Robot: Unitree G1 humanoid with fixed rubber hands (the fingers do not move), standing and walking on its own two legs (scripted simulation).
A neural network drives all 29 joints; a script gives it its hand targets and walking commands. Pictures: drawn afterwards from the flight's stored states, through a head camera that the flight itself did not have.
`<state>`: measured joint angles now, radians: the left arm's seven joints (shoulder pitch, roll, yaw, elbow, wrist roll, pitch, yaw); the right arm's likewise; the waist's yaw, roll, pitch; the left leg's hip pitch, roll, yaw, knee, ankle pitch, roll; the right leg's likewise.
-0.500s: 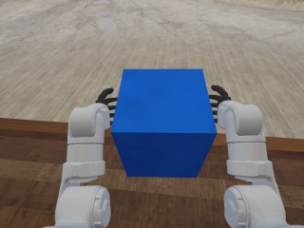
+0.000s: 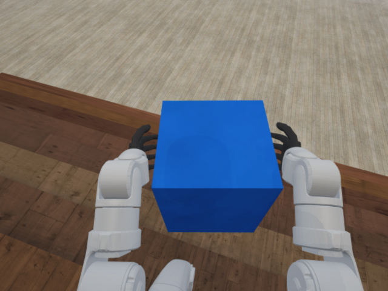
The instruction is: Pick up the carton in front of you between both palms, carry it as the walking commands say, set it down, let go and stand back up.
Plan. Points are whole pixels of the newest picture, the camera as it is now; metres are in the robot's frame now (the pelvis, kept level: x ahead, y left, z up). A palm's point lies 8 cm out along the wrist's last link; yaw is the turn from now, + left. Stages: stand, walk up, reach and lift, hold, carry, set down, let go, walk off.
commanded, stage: carry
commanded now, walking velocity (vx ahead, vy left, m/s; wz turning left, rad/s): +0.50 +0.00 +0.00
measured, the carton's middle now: (211, 171) +0.37 +0.04 +0.01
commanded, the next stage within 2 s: none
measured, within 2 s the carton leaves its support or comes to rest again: neither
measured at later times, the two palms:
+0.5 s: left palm (167, 102) +0.72 +0.22 -0.13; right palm (248, 117) +0.69 -0.08 -0.13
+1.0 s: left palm (164, 81) +1.05 +0.31 -0.30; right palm (222, 87) +1.06 +0.01 -0.31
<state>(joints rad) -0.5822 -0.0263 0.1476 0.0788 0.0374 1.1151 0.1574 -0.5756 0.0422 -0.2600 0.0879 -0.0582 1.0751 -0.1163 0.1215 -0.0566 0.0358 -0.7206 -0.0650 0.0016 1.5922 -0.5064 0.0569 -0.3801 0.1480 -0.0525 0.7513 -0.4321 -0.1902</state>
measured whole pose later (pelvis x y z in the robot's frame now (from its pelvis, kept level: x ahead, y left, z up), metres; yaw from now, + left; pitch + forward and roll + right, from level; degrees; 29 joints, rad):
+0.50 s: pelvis +0.37 +0.11 -0.19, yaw -1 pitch +3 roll +0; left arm -0.50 -0.05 0.22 0.14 0.08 1.06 0.11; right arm -0.54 -0.01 -0.12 0.22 0.05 1.01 -0.16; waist -0.14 0.00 0.01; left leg -0.46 -0.15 0.08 0.95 -0.54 0.17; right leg -0.76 0.01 0.07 1.22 -0.23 -0.03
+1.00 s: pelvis +0.72 +0.13 -0.39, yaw -1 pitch +1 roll -2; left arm -0.62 0.02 0.04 0.30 -0.05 1.06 0.18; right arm -0.46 0.03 -0.26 0.10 -0.08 1.08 -0.09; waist 0.16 0.00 -0.03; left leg -0.74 0.06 -0.08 0.87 0.18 0.05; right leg -0.30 0.11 -0.04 1.08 -0.80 -0.10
